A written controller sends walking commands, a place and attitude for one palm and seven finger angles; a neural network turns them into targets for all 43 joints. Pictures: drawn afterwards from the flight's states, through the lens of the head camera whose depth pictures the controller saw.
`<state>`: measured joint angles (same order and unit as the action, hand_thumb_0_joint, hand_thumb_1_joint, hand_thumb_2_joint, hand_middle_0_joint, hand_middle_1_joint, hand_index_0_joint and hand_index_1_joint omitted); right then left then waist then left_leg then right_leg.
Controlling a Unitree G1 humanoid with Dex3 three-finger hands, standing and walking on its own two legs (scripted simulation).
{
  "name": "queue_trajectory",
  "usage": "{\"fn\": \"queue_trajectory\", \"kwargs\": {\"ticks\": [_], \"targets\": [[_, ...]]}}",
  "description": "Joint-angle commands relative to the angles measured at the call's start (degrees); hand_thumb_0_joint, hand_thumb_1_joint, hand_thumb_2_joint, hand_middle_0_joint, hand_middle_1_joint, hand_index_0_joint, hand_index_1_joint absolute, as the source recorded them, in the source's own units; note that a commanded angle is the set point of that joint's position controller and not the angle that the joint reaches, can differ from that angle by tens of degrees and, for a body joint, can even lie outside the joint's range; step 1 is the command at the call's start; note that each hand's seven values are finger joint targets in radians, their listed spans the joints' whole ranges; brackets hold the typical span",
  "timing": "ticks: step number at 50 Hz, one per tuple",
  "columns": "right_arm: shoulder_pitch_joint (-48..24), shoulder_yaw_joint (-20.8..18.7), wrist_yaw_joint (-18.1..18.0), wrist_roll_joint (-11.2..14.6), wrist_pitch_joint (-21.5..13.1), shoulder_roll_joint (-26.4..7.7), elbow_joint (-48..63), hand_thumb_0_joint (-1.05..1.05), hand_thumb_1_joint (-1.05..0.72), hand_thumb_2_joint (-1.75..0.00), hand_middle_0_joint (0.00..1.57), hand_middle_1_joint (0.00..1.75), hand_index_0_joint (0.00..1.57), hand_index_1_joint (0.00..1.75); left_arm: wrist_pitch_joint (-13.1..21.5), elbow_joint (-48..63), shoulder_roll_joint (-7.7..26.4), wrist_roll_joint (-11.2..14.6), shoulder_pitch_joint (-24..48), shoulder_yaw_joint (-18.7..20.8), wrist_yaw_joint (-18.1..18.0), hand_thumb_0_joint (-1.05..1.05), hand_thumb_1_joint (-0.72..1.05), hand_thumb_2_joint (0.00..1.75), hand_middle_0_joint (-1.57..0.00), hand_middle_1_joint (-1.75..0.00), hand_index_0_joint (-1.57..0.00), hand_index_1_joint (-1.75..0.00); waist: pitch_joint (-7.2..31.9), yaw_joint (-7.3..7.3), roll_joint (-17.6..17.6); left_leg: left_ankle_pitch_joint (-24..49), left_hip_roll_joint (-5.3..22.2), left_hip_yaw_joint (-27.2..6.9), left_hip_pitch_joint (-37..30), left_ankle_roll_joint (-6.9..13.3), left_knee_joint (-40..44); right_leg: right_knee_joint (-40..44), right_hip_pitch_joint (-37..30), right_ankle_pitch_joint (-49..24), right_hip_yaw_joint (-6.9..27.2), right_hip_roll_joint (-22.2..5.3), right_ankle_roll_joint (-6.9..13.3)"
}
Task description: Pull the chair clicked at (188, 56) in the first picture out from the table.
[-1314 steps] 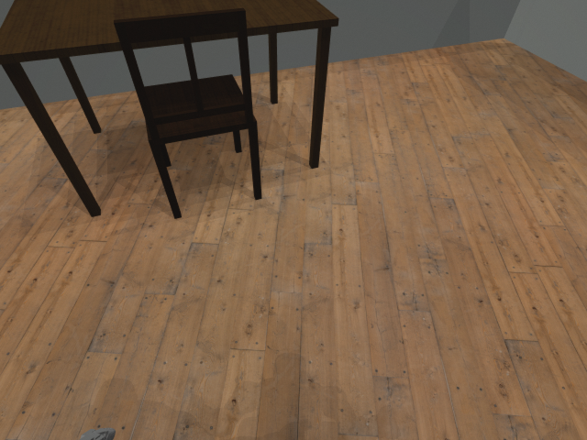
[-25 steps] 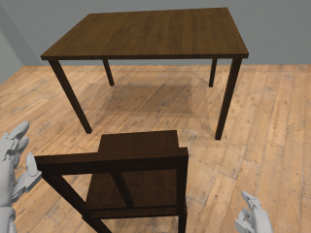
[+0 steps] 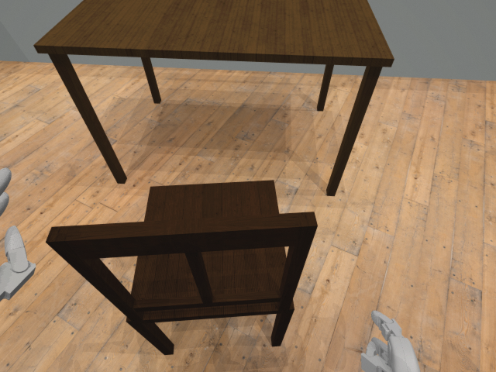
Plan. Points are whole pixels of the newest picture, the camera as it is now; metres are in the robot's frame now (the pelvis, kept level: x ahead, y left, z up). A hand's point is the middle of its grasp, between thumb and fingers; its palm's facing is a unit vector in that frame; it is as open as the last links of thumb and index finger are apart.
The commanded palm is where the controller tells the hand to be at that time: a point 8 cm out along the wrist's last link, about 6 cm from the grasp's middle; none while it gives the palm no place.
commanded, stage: step back with the hand held close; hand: left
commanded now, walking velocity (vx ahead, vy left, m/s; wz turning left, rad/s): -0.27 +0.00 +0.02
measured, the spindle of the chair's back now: (200, 276) +0.30 +0.12 -0.11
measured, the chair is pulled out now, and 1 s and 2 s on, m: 0.62 0.62 0.62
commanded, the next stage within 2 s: stop stepping back and stand still in 1.50 s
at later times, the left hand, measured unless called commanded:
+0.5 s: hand out of the picture +0.16 +0.27 +0.16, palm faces +0.48 -0.73 -0.49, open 7.4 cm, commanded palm +0.09 +0.30 +0.18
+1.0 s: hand out of the picture +0.13 +0.25 +0.16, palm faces +0.47 -0.74 -0.48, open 7.4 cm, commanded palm +0.06 +0.28 +0.18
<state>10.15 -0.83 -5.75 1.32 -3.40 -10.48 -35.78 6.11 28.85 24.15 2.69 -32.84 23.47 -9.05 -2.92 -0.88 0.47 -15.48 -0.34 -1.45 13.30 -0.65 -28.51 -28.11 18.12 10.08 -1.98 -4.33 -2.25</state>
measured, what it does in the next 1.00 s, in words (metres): shifts its weight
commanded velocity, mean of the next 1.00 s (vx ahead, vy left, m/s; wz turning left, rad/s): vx -0.36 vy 0.00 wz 0.00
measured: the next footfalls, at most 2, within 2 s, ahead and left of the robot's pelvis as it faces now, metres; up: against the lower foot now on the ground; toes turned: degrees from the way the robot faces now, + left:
left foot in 1.20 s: -0.04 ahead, +0.11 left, +0.00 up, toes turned +3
right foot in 1.44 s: -0.10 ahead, -0.17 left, +0.00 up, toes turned -1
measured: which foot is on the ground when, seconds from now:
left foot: down 0.00-1.00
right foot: down 0.00-1.00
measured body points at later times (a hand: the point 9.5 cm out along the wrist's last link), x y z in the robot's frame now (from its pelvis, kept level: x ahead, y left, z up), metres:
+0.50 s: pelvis -0.04 -0.01 -0.01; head -0.02 +0.00 +0.44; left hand +0.12 +0.31 +0.19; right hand +0.13 -0.25 -0.09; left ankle +0.00 +0.13 -0.74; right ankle +0.05 -0.14 -0.74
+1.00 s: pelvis -0.07 -0.02 -0.02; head -0.04 +0.00 +0.43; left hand +0.10 +0.29 +0.19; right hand +0.12 -0.24 -0.10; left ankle +0.00 +0.13 -0.74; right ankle +0.00 -0.14 -0.74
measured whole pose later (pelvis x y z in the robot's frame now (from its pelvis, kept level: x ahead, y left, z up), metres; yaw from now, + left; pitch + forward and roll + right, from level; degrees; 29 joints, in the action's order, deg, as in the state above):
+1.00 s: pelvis -0.07 -0.02 -0.02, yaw +1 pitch +1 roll -1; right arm 8.2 -0.5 -4.7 -0.1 -7.9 -9.9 -36.6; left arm 10.3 33.3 24.2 2.2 -30.4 26.5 -9.6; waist -2.4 -1.4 -0.3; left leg -13.9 2.3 -4.2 26.5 -2.4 -38.8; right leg -36.0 25.3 12.1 -2.3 -0.5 -0.5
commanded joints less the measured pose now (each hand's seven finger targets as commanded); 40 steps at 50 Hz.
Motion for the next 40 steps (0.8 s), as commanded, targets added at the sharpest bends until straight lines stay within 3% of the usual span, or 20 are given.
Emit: {"fn": "queue_trajectory", "kwargs": {"ticks": [1,2,6,10,11,15,16,18,20,21,23,25,30,31,33,35,36,38,39,40], "targets": [[-6.1,-2.5,-0.9,0.0,-3.6,-7.7,8.7,0.00,-0.90,-0.90,0.20,0.30,0.20,0.30,3.3,12.1,8.7,0.0,1.0,7.6,-1.6,0.00,0.90,0.90,-0.20,-0.30,-0.20,-0.30,10.7,-0.16,7.2,16.3,8.8,-3.7,6.1,2.7,5.9,-2.5,-11.3,-9.3,0.4,-1.3,2.0],[-5.6,-2.2,-0.8,-0.1,-3.6,-7.5,9.0,0.00,-0.90,-0.90,0.20,0.30,0.20,0.30,3.1,11.4,7.4,0.1,1.0,6.5,-1.6,0.00,0.90,0.90,-0.20,-0.30,-0.20,-0.30,9.9,-0.17,6.2,14.0,8.5,-3.7,7.0,2.4,5.3,-2.0,-10.6,-8.9,0.6,-1.5,2.1],[-5.0,-2.6,-1.0,0.0,-3.1,-7.6,8.7,0.00,-0.90,-0.90,0.20,0.30,0.20,0.30,2.4,11.7,9.1,-0.1,3.3,7.2,-2.1,0.00,0.90,0.90,-0.20,-0.30,-0.20,-0.30,8.7,0.25,2.0,3.1,5.7,-2.3,8.8,1.5,2.3,3.0,-8.2,-8.7,4.3,-3.0,3.2],[-4.5,-2.0,-0.8,-0.3,-2.7,-7.5,9.5,0.00,-0.90,-0.90,0.20,0.30,0.20,0.30,2.3,11.8,9.7,-0.3,4.8,7.2,-2.6,0.00,0.90,0.90,-0.20,-0.30,-0.20,-0.30,7.7,0.38,-3.3,-5.4,2.9,-1.2,6.8,1.0,-1.5,9.3,-0.5,6.2,7.0,-5.5,4.3],[-4.7,-2.2,-1.1,-0.1,-2.6,-7.8,9.0,0.00,-0.90,-0.90,0.20,0.30,0.20,0.30,2.5,12.4,11.2,-0.3,4.6,8.5,-2.9,0.00,0.90,0.90,-0.20,-0.30,-0.20,-0.30,7.8,0.42,-1.0,-6.9,3.3,-1.6,6.6,1.4,-0.8,9.9,0.1,8.3,7.2,-5.4,4.5],[-4.9,-1.6,-1.3,-0.3,-2.8,-8.2,10.4,0.00,-0.90,-0.90,0.20,0.30,0.20,0.30,3.1,13.3,10.3,-0.7,4.4,8.1,-3.1,0.00,0.90,0.90,-0.20,-0.30,-0.20,-0.30,6.7,0.24,1.5,-11.8,5.0,-3.9,11.5,2.1,4.1,7.9,-1.4,14.6,4.5,-2.6,2.6],[-5.3,-1.9,-1.5,-0.1,-3.0,-8.5,10.1,0.00,-0.90,-0.90,0.20,0.30,0.20,0.30,3.2,13.1,10.9,-0.8,3.7,8.9,-3.2,0.00,0.90,0.90,-0.20,-0.30,-0.20,-0.30,6.6,0.33,4.9,-13.6,6.0,-4.5,13.7,2.6,6.5,6.5,-3.7,14.0,3.7,-1.7,2.1],[-4.8,-1.8,-1.4,-0.1,-3.7,-9.0,11.0,0.00,-0.90,-0.90,0.20,0.30,0.20,0.30,3.9,14.7,9.7,-1.3,3.9,8.2,-3.1,0.00,0.90,0.90,-0.20,-0.30,-0.20,-0.30,6.6,0.19,7.9,-14.1,7.5,-6.5,19.3,3.4,9.5,1.2,-9.1,8.8,1.8,0.2,1.6],[-4.8,-2.1,-1.2,-0.1,-4.2,-8.8,10.8,0.00,-0.90,-0.90,0.20,0.30,0.20,0.30,4.2,14.0,9.6,-1.2,2.8,8.5,-3.0,0.00,0.90,0.90,-0.20,-0.30,-0.20,-0.30,7.9,-0.15,6.9,-7.8,7.9,-6.6,20.2,3.5,8.2,-1.7,-12.0,0.2,1.5,0.3,1.6],[-5.3,-2.3,-1.3,0.0,-4.4,-8.8,10.1,0.00,-0.90,-0.90,0.20,0.30,0.20,0.30,4.2,13.5,9.9,-1.1,2.1,8.8,-3.1,0.00,0.90,0.90,-0.20,-0.30,-0.20,-0.30,8.6,-0.03,8.6,-6.2,8.2,-6.2,19.9,3.6,8.0,-2.5,-12.9,-2.8,1.4,0.0,1.5],[-5.1,-2.4,-1.1,-0.3,-5.0,-8.9,10.4,0.00,-0.90,-0.90,0.20,0.30,0.20,0.30,4.8,14.1,9.5,-1.5,3.3,8.8,-2.8,0.00,0.90,0.90,-0.20,-0.30,-0.20,-0.30,7.3,-0.26,9.9,-12.6,9.7,-6.8,26.4,4.3,9.4,-6.2,-15.4,-0.2,1.5,0.5,1.1],[-4.1,-2.7,-0.9,-0.1,-5.2,-8.9,10.4,0.00,-0.90,-0.90,0.20,0.30,0.20,0.30,5.1,13.8,9.0,-1.8,3.8,8.7,-2.7,0.00,0.90,0.90,-0.20,-0.30,-0.20,-0.30,6.3,-0.21,6.5,-15.7,8.6,-6.2,28.9,4.2,7.0,-5.9,-15.1,0.2,2.9,0.1,1.5],[-3.0,-2.7,-0.1,-0.8,-5.0,-8.3,8.0,0.00,-0.90,-0.90,0.20,0.30,0.20,0.30,5.0,13.9,11.0,-1.1,4.9,8.8,-3.2,0.00,0.90,0.90,-0.20,-0.30,-0.20,-0.30,8.9,0.28,-6.1,-11.0,1.5,-1.2,12.0,0.9,-9.0,10.6,2.9,11.9,10.8,-8.4,6.1],[-3.5,-2.9,-0.1,-0.9,-4.7,-8.4,6.9,0.00,-0.90,-0.90,0.20,0.30,0.20,0.30,4.9,13.9,12.1,-1.0,4.4,9.7,-3.5,0.00,0.90,0.90,-0.20,-0.30,-0.20,-0.30,9.8,0.29,-5.1,-9.3,1.4,-0.9,9.0,0.8,-11.0,11.6,4.7,11.4,11.4,-9.9,7.3],[-4.2,-2.4,0.0,-1.1,-4.0,-7.9,6.9,0.00,-0.90,-0.90,0.20,0.30,0.20,0.30,4.7,14.5,11.5,-1.0,3.6,9.4,-3.5,0.00,0.90,0.90,-0.20,-0.30,-0.20,-0.30,11.4,0.54,-6.4,-6.6,1.7,-1.6,6.5,0.9,-10.1,10.3,5.5,9.7,8.5,-9.5,6.7],[-5.1,-2.5,-0.3,-1.0,-3.4,-8.0,7.2,0.00,-0.90,-0.90,0.20,0.30,0.20,0.30,5.0,15.0,11.9,-0.8,2.3,10.5,-3.5,0.00,0.90,0.90,-0.20,-0.30,-0.20,-0.30,11.1,0.42,-3.1,-7.2,3.9,-4.0,8.4,1.7,-2.8,7.6,4.1,11.9,5.3,-6.2,4.6],[-6.0,-2.8,-0.7,-0.7,-3.4,-8.7,7.4,0.00,-0.90,-0.90,0.20,0.30,0.20,0.30,5.1,15.0,12.6,-0.8,1.1,11.5,-3.7,0.00,0.90,0.90,-0.20,-0.30,-0.20,-0.30,10.3,0.26,2.4,-9.2,6.3,-6.4,11.8,2.5,2.7,4.8,1.5,12.9,4.0,-3.6,3.4],[-6.1,-2.9,-0.9,-0.5,-4.2,-9.6,9.2,0.00,-0.90,-0.90,0.20,0.30,0.20,0.30,6.2,16.4,11.0,-1.7,1.9,11.3,-3.3,0.00,0.90,0.90,-0.20,-0.30,-0.20,-0.30,9.1,0.51,12.4,-19.5,12.0,-10.8,28.5,5.4,12.2,-8.0,-11.7,11.7,0.9,2.2,1.1],[-5.9,-2.9,-0.9,-0.1,-4.7,-9.1,9.6,0.00,-0.90,-0.90,0.20,0.30,0.20,0.30,6.6,16.1,9.8,-1.9,2.1,10.7,-3.0,0.00,0.90,0.90,-0.20,-0.30,-0.20,-0.30,8.6,0.46,13.0,-17.1,13.0,-12.3,31.6,6.2,12.3,-12.2,-14.6,4.5,0.3,3.2,1.1],[-5.3,-3.1,-1.0,-0.2,-5.2,-8.9,9.4,0.00,-0.90,-0.90,0.20,0.30,0.20,0.30,6.7,16.3,9.8,-1.7,1.8,10.5,-2.8,0.00,0.90,0.90,-0.20,-0.30,-0.20,-0.30,9.1,0.37,10.5,-7.1,12.4,-11.4,27.9,5.6,8.9,-11.8,-13.1,-2.8,0.5,2.9,1.4]]}}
